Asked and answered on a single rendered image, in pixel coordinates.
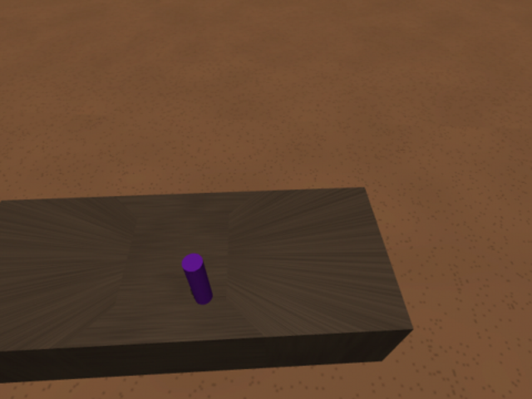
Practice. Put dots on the can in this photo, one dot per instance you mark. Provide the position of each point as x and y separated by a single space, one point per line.
193 266

